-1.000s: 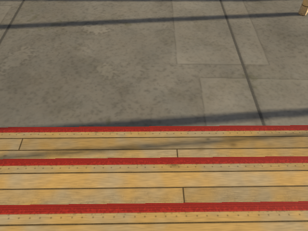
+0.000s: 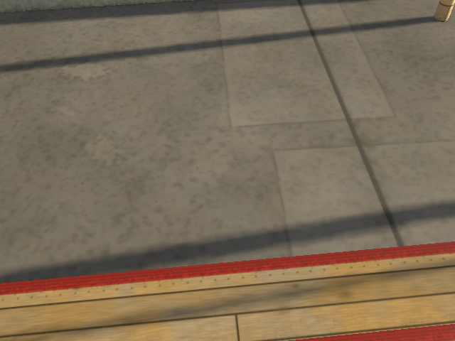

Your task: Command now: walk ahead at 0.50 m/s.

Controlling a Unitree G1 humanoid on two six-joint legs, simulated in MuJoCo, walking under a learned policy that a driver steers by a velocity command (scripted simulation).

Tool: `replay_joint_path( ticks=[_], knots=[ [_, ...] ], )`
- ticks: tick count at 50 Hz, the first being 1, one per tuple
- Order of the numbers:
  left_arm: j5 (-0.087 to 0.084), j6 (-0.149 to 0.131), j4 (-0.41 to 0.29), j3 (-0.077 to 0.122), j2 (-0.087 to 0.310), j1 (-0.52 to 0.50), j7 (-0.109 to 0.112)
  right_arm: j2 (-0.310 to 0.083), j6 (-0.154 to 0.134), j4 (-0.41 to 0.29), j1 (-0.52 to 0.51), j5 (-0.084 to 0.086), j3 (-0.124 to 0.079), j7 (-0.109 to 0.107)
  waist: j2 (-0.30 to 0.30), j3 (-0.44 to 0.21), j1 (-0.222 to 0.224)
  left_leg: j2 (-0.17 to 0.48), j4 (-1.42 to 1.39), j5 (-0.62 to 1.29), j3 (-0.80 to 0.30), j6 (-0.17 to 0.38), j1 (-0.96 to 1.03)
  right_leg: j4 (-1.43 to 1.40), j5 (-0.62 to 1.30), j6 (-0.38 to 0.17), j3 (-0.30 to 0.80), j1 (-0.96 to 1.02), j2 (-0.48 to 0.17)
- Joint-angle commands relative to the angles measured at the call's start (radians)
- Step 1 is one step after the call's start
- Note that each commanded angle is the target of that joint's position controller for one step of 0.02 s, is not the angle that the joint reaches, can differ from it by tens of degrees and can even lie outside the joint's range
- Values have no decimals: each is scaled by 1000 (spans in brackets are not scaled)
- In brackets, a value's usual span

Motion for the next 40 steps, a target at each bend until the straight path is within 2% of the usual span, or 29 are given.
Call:
replay_joint_path(
  ticks=[1, 3, 5, 7, 9, 10, 12, 14, 15, 17, 18, 19, 20, 21, 22, 23, 24, 25, 26, 28, 29, 30, 31, 32, 33, 35, 37, 38, 40],
  knots=[
    [9, -4, -59, 21, 120, 32, -1, -66, 2, -18, 15, 5, -18, 17, -83, 54, -24, 36, -31, 137, -36, 24, -40, -155, 302, -184, 273, 5, -295],
    [16, -15, -9, 19, 113, 189, 25, -90, -20, -89, -189, 3, -33, 14, -72, 112, 70, 59, -89, 131, -161, 16, -412, -88, 99, -216, 414, 320, -358],
    [23, -25, -11, 29, 151, 228, 48, -81, -44, -110, -241, 3, -36, 11, -55, 109, 95, 45, -125, 85, -204, 1, -492, -43, 158, -239, 455, 397, -382],
    [25, -37, -32, 20, 126, 154, 53, -70, -59, -135, -281, 17, -35, 22, -10, 138, 72, 41, -301, 220, -140, -12, -326, -15, 106, -209, 360, 191, -315],
    [9, -44, -63, 6, 92, 70, 47, -10, -59, -121, -274, 25, -13, 49, -12, 98, 72, 16, -457, 518, -30, 2, 96, -2, -57, -110, 198, -114, -233],
    [6, -46, -64, 10, 108, 73, 42, 1, -53, -118, -279, 39, -8, 63, -41, 106, 88, 3, -460, 558, -9, 4, 203, -4, -85, -93, 176, -177, -231],
    [12, -33, -65, 13, 121, 82, 42, -25, -38, -122, -305, 42, -8, 63, -101, 161, 122, 1, -510, 456, -20, 11, 173, 54, -9, -75, 157, -101, -228],
    [32, -18, -36, 6, 98, 151, 56, -48, -44, -103, -280, 26, -10, 48, -75, 191, 141, 29, -644, 428, -26, 28, 146, 181, 109, -63, 141, 45, -238],
    [39, -6, -23, 8, 112, 161, 63, -68, -45, -65, -188, 19, -18, 36, -60, 158, 104, 18, -650, 378, 2, 38, 232, 309, 206, -63, 120, 60, -243],
    [16, 8, -22, 18, 162, 140, 55, -103, -45, 71, 196, -10, -36, 20, -14, -61, -83, -57, -606, 377, 110, 56, 693, 795, 377, -49, 23, -56, -180],
    [-6, 8, 3, 28, 95, 264, 49, -187, -45, 114, 303, -13, -59, 27, 221, -208, -55, 101, -312, 749, -51, 99, 1089, 1246, -434, 15, -31, -408, -80],
    [-44, -11, -37, 21, 129, 284, 52, -253, -35, 84, 397, 36, -75, 36, 225, -455, -111, 281, -155, 966, -312, 234, 1346, 1529, -526, 37, 88, -634, -97],
    [-64, -29, -127, 16, 141, 131, 51, -292, -16, 65, 434, 51, -86, 18, 187, -554, -190, 393, -394, 437, -575, 364, 1363, 1566, -428, 61, 101, -808, -84],
    [-24, -23, -171, 12, 135, -56, 51, -245, 0, 60, 374, 39, -77, -12, 62, -336, -172, 336, -590, 35, -595, 339, 1129, 1417, -288, 72, 73, -896, -109],
    [2, -15, -200, 10, 126, -136, 49, -201, 0, 45, 285, 33, -64, -30, 40, -185, -144, 314, -627, 18, -557, 326, 927, 1329, -224, 77, 84, -875, -134],
    [29, 5, -177, 14, 133, -106, 44, -163, -16, 16, 207, 9, -50, -33, -47, -84, -79, 313, -615, 120, -546, 332, 666, 1155, -139, 66, 141, -727, -191],
    [47, 35, -162, 14, 116, -75, 43, -145, -27, 8, 178, 3, -45, -27, -64, -39, -35, 280, -609, 164, -526, 328, 468, 1087, -200, 61, 148, -606, -191],
    [43, 48, -163, 14, 100, -67, 40, -114, -50, 7, 142, 14, -32, -17, -86, -8, 14, 203, -636, 127, -435, 280, 354, 880, -49, 61, 182, -529, -208],
    [37, 52, -200, 10, 80, -129, 36, -131, -67, 9, 122, 34, -37, -21, -25, 17, 30, 127, -695, 139, -366, 254, 251, 670, 52, 84, 153, -437, -186],
    [36, 52, -238, 6, 76, -201, 26, -151, -73, 10, 136, 44, -40, -18, 52, -20, 28, 81, -708, 268, -310, 250, 246, 487, 167, 98, 111, -331, -144],
    [37, 53, -228, -3, 62, -182, 17, -153, -64, 5, 145, 43, -44, -14, 55, -62, 30, 68, -691, 323, -280, 246, 249, 476, 226, 102, 95, -268, -125],
    [23, 55, -183, 5, 79, -116, 12, -144, -57, 3, 158, 32, -48, -8, 48, -100, 37, 74, -649, 310, -277, 246, 288, 531, 344, 93, 99, -259, -124],
    [14, 57, -197, 8, 98, -156, 10, -134, -48, -12, 178, 39, -44, -7, 20, -92, 22, 77, -648, 247, -308, 250, 299, 525, 350, 88, 116, -289, -134],
    [18, 57, -216, 13, 112, -221, 4, -132, -38, -26, 196, 36, -46, -4, 2, -60, 0, 81, -651, 138, -349, 260, 317, 518, 344, 85, 124, -339, -140],
    [21, 51, -259, 33, 145, -349, -2, -111, -39, 13, 303, 31, -44, -15, -10, 0, -58, 87, -599, -100, -454, 288, 481, 463, 469, 83, 206, -576, -173],
    [30, 41, -313, 41, 165, -499, -10, -136, -43, 18, 414, 26, -49, -30, -5, 47, -125, 119, -591, -276, -585, 323, 675, 387, 379, 94, 251, -813, -172],
    [29, 26, -331, 41, 152, -542, -16, -168, -51, 6, 450, 17, -61, -44, -2, 56, -140, 124, -549, -249, -632, 342, 724, 343, 348, 108, 278, -861, -160],
    [24, 23, -346, 37, 141, -558, -22, -157, -53, -5, 423, 19, -56, -49, -34, 74, -133, 78, -527, -262, -574, 319, 610, 247, 415, 116, 255, -765, -141],
    [32, 22, -353, 26, 104, -556, -34, -131, -60, -18, 381, 19, -47, -48, 0, 60, -128, 16, -458, -302, -523, 272, 456, 177, 568, 108, 226, -580, -112]
  ],
)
